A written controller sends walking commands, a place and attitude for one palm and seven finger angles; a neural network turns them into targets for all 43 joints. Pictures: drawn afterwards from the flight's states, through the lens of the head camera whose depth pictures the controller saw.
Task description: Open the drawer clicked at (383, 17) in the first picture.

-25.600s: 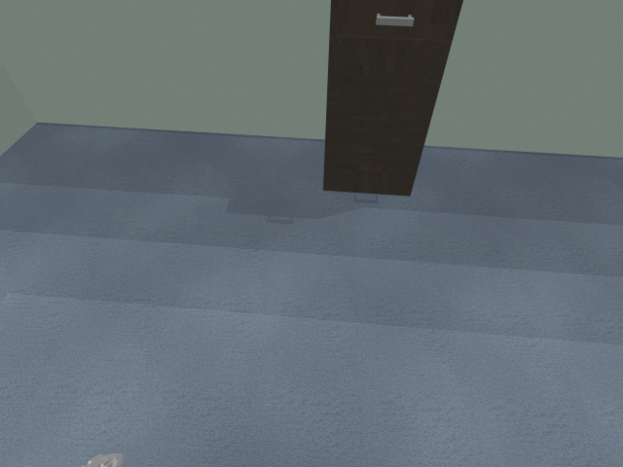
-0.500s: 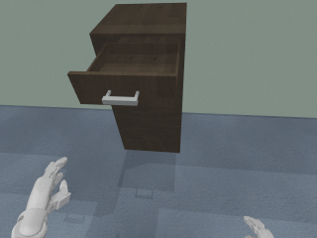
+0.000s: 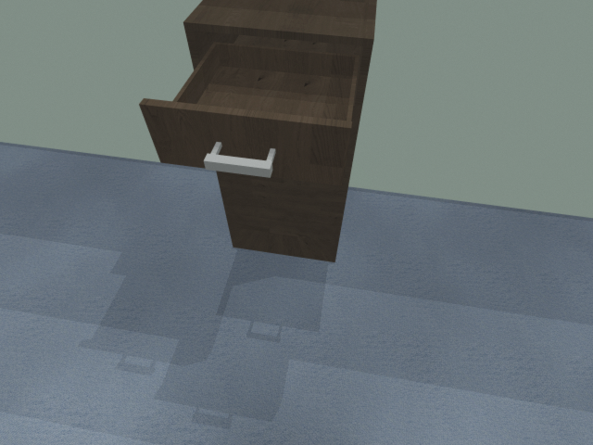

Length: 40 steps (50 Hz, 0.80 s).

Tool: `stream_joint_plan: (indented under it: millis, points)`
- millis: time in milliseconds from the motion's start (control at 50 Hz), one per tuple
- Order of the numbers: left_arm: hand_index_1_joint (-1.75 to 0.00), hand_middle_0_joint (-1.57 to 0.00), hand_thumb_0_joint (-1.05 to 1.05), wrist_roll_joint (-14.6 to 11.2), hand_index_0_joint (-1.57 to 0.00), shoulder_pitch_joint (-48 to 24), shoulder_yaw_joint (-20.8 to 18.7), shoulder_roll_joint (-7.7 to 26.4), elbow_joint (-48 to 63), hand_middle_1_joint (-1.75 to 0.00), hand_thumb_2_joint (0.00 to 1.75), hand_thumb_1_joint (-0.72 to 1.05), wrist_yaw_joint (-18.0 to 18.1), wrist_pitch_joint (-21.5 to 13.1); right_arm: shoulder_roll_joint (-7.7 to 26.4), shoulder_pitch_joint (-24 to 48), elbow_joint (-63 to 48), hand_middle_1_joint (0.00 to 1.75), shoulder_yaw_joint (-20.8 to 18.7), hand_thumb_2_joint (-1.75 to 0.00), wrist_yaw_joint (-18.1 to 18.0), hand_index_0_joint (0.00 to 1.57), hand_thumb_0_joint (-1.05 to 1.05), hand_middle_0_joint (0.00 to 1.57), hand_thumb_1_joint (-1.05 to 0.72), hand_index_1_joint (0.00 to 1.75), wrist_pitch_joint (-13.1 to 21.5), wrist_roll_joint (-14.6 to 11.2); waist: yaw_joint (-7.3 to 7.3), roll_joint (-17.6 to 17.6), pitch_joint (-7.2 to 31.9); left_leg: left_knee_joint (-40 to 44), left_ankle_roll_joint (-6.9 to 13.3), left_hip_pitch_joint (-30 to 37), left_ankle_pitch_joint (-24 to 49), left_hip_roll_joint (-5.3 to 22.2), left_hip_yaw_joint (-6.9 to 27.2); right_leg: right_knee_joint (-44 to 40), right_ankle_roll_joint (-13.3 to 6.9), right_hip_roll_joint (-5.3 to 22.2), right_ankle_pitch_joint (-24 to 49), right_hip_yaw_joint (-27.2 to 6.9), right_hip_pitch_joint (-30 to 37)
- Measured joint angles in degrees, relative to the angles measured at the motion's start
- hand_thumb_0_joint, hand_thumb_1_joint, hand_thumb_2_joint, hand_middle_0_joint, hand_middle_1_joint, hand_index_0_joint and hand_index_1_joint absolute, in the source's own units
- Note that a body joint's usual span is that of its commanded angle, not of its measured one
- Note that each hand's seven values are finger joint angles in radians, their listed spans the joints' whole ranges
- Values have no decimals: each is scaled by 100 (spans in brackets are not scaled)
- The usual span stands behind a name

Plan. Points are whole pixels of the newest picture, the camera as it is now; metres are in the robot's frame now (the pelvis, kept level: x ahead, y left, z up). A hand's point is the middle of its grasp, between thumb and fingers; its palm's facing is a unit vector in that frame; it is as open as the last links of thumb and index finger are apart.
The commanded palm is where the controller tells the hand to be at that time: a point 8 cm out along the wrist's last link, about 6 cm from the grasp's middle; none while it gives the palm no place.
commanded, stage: let the arm hang, fingers relaxed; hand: left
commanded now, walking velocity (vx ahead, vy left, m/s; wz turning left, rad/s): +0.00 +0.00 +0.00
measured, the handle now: (241, 158) +0.58 +0.15 +0.03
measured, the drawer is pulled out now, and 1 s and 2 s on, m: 0.30 0.30 0.30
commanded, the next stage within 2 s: look to check the result in 0.46 s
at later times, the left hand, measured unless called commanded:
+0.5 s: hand out of the picture +0.12 +0.25 -0.14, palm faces -0.05 -0.94 -0.35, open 7.4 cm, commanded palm none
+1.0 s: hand out of the picture +0.10 +0.25 -0.15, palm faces -0.06 -0.94 -0.34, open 7.4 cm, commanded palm none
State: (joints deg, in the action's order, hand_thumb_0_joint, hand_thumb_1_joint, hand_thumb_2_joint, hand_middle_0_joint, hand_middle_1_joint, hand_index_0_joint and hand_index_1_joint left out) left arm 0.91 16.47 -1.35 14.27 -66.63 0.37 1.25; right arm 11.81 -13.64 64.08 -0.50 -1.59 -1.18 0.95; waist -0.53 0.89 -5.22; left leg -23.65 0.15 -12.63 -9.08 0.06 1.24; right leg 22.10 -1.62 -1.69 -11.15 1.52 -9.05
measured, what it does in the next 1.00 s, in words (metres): stands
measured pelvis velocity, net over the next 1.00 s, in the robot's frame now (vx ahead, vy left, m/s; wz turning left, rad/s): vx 0.03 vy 0.00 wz -0.02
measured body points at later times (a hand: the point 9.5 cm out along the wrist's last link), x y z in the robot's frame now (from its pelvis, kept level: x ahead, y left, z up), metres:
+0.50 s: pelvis +0.01 +0.00 +0.00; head +0.02 -0.01 +0.45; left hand +0.12 +0.29 -0.12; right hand +0.07 -0.29 -0.14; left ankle +0.04 +0.12 -0.74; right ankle +0.01 -0.10 -0.74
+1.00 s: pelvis +0.03 +0.00 +0.01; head +0.05 +0.00 +0.45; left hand +0.10 +0.30 -0.13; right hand +0.09 -0.29 -0.13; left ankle +0.04 +0.12 -0.74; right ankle +0.01 -0.10 -0.74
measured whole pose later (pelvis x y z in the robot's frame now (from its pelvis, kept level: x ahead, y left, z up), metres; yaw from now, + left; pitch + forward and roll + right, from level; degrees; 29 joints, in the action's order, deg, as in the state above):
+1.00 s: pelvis +0.03 +0.00 +0.01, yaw -1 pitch -2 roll +0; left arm 0.9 6.3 -0.8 19.1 -64.7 0.0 -0.4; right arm 18.4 -5.1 64.4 -0.5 -0.6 -0.2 0.8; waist 0.6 0.6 -5.0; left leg -18.0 0.2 -7.7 -8.7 0.0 -0.3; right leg 16.6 -1.2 -1.5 -10.3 -0.1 -4.7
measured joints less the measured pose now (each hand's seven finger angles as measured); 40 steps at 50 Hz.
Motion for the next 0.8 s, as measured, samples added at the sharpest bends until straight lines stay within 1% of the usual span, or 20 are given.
stream_joint_plan:
  millis: [120, 260, 380, 580, 800]
  points:
    - [-30, -20, 1, 17, -20, -405, -36, 176, 150, -30, 90, 91, 6, -77, 97, 248, -25, 30, -45, -90, 50, 20, 0, 20, -91, 30, 46, 12, 54, 79, 146, 76, 24, 79, 29, -32, -50, 18, 24, 36, -12, -48, 24]
    - [-30, -20, 1, 24, -20, -907, -35, 316, 344, -30, 90, 91, -14, -157, 353, 502, -45, 30, -60, -90, 82, 20, 0, 20, -91, 30, 102, 26, 115, 99, 241, 195, 34, 180, 60, -54, -81, -41, 43, 60, -4, -80, 91]
    - [-30, -20, 1, 22, -20, -1158, 0, 391, 419, -30, 90, 91, -34, -201, 571, 651, -40, 30, -61, -90, 97, 20, 0, 20, -91, 30, 128, 23, 167, 72, 226, 315, 28, 267, 88, -46, -106, -166, 47, 53, 38, -108, 169]
    - [-30, -20, 1, 15, -21, -1226, 39, 470, 354, -30, 90, 91, -55, -193, 776, 753, 9, 30, -35, -90, 103, 20, 0, 20, -91, 30, 122, 10, 198, 8, 113, 496, 13, 382, 127, -22, -137, -377, 42, 31, 107, -145, 285]
    - [-30, -20, 1, 6, -21, -1067, 53, 497, 218, -30, 90, 91, -47, -165, 721, 782, 45, 30, 3, -90, 104, 20, 0, 20, -91, 30, 92, -7, 156, -26, 28, 565, 1, 454, 99, -4, -142, -508, 33, 14, 116, -155, 381]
